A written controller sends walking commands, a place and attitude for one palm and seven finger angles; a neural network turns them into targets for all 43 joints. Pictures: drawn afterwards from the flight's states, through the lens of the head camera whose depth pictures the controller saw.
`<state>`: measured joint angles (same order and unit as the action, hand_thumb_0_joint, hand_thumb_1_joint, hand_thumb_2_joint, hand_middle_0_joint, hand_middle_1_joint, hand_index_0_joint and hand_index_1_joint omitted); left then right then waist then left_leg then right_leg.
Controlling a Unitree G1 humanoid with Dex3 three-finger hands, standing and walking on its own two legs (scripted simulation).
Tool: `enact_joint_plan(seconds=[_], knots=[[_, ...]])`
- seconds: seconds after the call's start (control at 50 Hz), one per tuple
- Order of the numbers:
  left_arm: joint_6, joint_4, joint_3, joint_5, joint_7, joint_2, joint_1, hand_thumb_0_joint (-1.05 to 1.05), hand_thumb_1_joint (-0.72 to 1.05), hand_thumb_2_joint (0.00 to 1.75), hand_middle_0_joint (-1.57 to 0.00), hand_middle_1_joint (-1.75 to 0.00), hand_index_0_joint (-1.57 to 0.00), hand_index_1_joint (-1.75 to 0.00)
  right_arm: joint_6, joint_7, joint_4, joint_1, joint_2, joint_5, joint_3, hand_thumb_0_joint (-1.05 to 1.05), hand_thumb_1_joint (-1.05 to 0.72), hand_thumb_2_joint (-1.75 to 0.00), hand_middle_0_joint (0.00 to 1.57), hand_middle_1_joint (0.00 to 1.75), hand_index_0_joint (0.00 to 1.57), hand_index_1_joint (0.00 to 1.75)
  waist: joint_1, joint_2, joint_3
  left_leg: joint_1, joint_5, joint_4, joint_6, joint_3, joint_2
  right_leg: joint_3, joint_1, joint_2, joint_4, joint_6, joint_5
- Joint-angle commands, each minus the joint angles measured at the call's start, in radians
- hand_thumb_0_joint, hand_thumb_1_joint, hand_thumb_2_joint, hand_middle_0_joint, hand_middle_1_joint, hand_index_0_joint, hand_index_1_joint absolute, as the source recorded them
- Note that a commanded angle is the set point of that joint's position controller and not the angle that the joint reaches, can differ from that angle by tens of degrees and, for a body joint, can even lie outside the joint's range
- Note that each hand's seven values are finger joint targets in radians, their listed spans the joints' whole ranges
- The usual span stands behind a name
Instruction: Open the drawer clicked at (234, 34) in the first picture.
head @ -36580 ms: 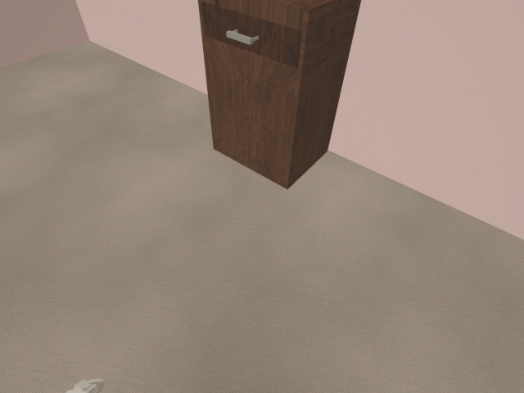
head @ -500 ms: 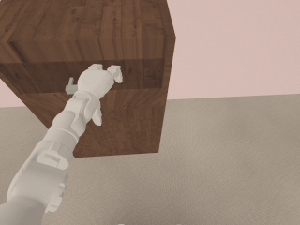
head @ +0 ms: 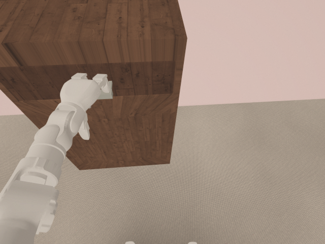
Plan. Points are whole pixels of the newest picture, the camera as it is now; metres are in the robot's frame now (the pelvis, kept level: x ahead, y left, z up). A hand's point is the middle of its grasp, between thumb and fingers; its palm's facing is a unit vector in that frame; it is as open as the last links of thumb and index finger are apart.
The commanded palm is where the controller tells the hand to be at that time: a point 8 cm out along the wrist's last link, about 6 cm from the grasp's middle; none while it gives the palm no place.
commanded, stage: lower the fingers behind the handle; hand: left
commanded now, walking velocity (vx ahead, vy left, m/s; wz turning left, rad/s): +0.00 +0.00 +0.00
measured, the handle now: (91, 89) +0.55 +0.21 +0.01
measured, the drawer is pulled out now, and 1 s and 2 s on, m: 0.00 0.00 0.00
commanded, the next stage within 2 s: close the thumb around the handle in 1.38 s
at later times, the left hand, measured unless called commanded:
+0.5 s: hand (83, 105) +0.47 +0.22 +0.02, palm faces -0.07 -0.02 -1.00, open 13.9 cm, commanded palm +0.46 +0.22 +0.06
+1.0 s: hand (84, 104) +0.48 +0.22 +0.02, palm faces -0.06 +0.05 -1.00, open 13.9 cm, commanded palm +0.45 +0.22 +0.03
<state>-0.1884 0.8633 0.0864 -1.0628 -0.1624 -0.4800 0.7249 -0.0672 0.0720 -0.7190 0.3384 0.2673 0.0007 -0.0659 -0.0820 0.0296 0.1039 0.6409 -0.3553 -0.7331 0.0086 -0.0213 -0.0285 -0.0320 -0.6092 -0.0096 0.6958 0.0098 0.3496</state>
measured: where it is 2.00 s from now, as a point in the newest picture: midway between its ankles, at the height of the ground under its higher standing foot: outside the picture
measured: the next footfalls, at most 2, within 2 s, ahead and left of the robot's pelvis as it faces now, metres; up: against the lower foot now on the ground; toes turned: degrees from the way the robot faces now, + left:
none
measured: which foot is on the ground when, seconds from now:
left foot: down 0.00-1.00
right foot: down 0.00-1.00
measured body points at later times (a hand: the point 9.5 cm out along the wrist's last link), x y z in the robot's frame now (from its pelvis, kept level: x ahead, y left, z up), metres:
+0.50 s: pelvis +0.00 +0.01 -0.01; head +0.08 +0.01 +0.43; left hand +0.47 +0.22 +0.08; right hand +0.00 -0.26 -0.14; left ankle -0.01 +0.11 -0.71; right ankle -0.02 -0.12 -0.71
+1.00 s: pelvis -0.03 +0.01 -0.02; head +0.08 +0.01 +0.41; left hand +0.48 +0.21 +0.07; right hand -0.02 -0.27 -0.15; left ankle -0.01 +0.11 -0.71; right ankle -0.02 -0.12 -0.71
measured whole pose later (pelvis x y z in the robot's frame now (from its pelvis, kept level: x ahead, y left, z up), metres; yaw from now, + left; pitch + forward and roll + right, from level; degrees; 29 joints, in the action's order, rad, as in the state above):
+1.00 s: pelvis -0.03 +0.01 -0.02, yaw -2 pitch +20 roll -1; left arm 0.06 1.15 0.08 -1.11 -0.31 -0.51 0.94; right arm -0.07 0.03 -0.70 0.34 0.26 0.01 -0.02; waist -0.15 0.04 0.14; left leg 0.87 -0.37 -0.88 0.03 -0.05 -0.04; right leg 0.00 -0.85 -0.01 0.85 0.00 0.36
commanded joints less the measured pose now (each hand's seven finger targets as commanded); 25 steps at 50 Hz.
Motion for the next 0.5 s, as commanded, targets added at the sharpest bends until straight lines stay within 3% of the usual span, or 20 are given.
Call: enact_joint_plan(seconds=[0.0,0.06,0.08,0.12,0.16,0.18,0.22,0.26,0.28,0.32,0.36,0.44,0.46,0.48], knots=[[0.024,-0.131,-0.211,-0.024,-0.251,-0.293,0.483,0.00,-0.50,0.30,-0.30,-1.20,-0.30,-1.20,0.032,-0.030,0.035,0.084,0.127,0.014,-0.041,0.00,-0.90,-0.90,0.20,0.30,0.20,0.30,0.010,0.085,0.393,-0.210,0.414,-0.012,0.009,0.016,0.044,-0.003,0.010,-0.047,0.012,0.030,-0.315],[0.185,-0.010,-0.167,-0.057,-0.351,-0.260,0.517,0.00,-0.50,0.30,-0.30,-1.20,-0.30,-1.20,0.027,-0.056,0.030,0.068,0.134,0.018,-0.036,0.00,-0.90,-0.90,0.20,0.30,0.20,0.30,-0.007,0.056,0.422,-0.157,0.371,-0.009,0.008,-0.004,0.043,-0.006,0.021,-0.046,0.018,0.022,-0.308],[0.240,0.022,-0.167,-0.066,-0.359,-0.275,0.519,0.00,-0.50,0.30,-0.30,-1.20,-0.30,-1.20,0.021,-0.062,0.026,0.068,0.141,0.018,-0.036,0.00,-0.90,-0.90,0.20,0.30,0.20,0.30,0.003,0.068,0.453,-0.157,0.374,-0.005,0.006,-0.013,0.045,-0.002,0.047,-0.047,0.019,0.022,-0.321],[0.327,0.062,-0.098,-0.068,-0.335,-0.223,0.578,0.00,-0.50,0.30,-0.30,-1.20,-0.30,-1.20,0.009,-0.068,0.024,0.074,0.144,0.009,-0.039,0.00,-0.90,-0.90,0.20,0.30,0.20,0.30,-0.026,0.075,0.509,-0.200,0.389,-0.003,0.008,-0.018,0.042,0.000,0.068,-0.050,0.007,0.017,-0.350],[0.365,0.064,-0.077,-0.043,-0.275,-0.221,0.617,0.00,-0.50,0.30,-0.30,-1.20,-0.30,-1.20,0.002,-0.060,0.023,0.082,0.149,0.000,-0.043,0.00,-0.90,-0.90,0.20,0.30,0.20,0.30,-0.039,0.042,0.547,-0.239,0.397,0.006,0.015,-0.018,0.039,0.007,0.118,-0.050,-0.014,0.009,-0.387],[0.363,0.046,-0.049,-0.025,-0.234,-0.194,0.626,0.00,-0.50,0.30,-0.30,-1.20,-0.30,-1.20,0.001,-0.052,0.031,0.083,0.148,-0.004,-0.047,0.00,-0.90,-0.90,0.20,0.30,0.20,0.30,-0.052,0.031,0.574,-0.269,0.399,0.007,0.020,-0.017,0.038,0.012,0.134,-0.050,-0.026,0.005,-0.399],[0.316,0.014,-0.003,0.016,-0.153,-0.141,0.634,0.00,-0.50,0.30,-0.30,-1.20,-0.30,-1.20,0.008,-0.034,0.032,0.093,0.146,-0.004,-0.047,0.00,-0.90,-0.90,0.20,0.30,0.20,0.30,-0.079,0.010,0.559,-0.309,0.400,0.007,0.031,-0.007,0.037,0.016,0.130,-0.049,-0.049,0.001,-0.411],[0.251,0.023,-0.024,0.020,-0.091,-0.176,0.572,0.00,-0.50,0.30,-0.30,-1.20,-0.30,-1.20,0.015,-0.013,0.031,0.093,0.149,-0.001,-0.039,0.00,-0.90,-0.90,0.20,0.30,0.20,0.30,-0.077,-0.026,0.472,-0.261,0.350,0.016,0.040,-0.004,0.040,0.016,0.120,-0.046,-0.061,-0.002,-0.382],[0.218,0.025,-0.032,0.011,-0.073,-0.191,0.544,0.00,-0.50,0.30,-0.30,-1.20,-0.30,-1.20,0.017,-0.005,0.029,0.097,0.149,0.000,-0.035,0.00,-0.90,-0.90,0.20,0.30,0.20,0.30,-0.070,-0.010,0.433,-0.246,0.334,0.020,0.039,0.000,0.040,0.015,0.095,-0.046,-0.057,0.003,-0.357],[0.166,0.056,0.006,-0.010,-0.054,-0.131,0.478,0.00,-0.50,0.30,-0.30,-1.20,-0.30,-1.20,0.021,-0.001,0.027,0.106,0.139,0.004,-0.031,0.00,-0.90,-0.90,0.20,0.30,0.20,0.30,-0.071,-0.011,0.331,-0.219,0.321,0.020,0.037,0.004,0.036,0.005,0.026,-0.049,-0.056,0.010,-0.310],[0.124,0.080,-0.026,-0.022,-0.061,-0.146,0.385,0.00,-0.50,0.30,-0.30,-1.20,-0.30,-1.20,0.018,-0.007,0.033,0.110,0.140,0.004,-0.028,0.00,-0.90,-0.90,0.20,0.30,0.20,0.30,-0.043,-0.019,0.270,-0.170,0.302,0.015,0.030,0.005,0.035,0.002,-0.008,-0.049,-0.043,0.018,-0.276],[0.078,0.030,-0.121,-0.028,-0.147,-0.222,0.386,0.00,-0.50,0.30,-0.30,-1.20,-0.30,-1.20,0.018,-0.024,0.049,0.123,0.136,0.008,-0.034,0.00,-0.90,-0.90,0.20,0.30,0.20,0.30,-0.013,0.006,0.334,-0.142,0.326,-0.015,0.025,0.002,0.033,0.007,-0.012,-0.050,0.006,0.026,-0.287],[0.088,0.041,-0.082,-0.029,-0.168,-0.167,0.384,0.00,-0.50,0.30,-0.30,-1.20,-0.30,-1.20,0.021,-0.029,0.055,0.123,0.128,0.010,-0.036,0.00,-0.90,-0.90,0.20,0.30,0.20,0.30,-0.020,0.008,0.346,-0.143,0.331,-0.022,0.024,-0.001,0.035,0.005,-0.018,-0.051,0.010,0.024,-0.288],[0.096,0.041,-0.074,-0.030,-0.187,-0.148,0.398,0.00,-0.50,0.30,-0.30,-1.20,-0.30,-1.20,0.025,-0.036,0.050,0.132,0.128,0.008,-0.041,0.00,-0.90,-0.90,0.20,0.30,0.20,0.30,-0.028,0.012,0.345,-0.145,0.328,-0.024,0.021,0.000,0.030,0.002,-0.033,-0.051,0.012,0.024,-0.282]])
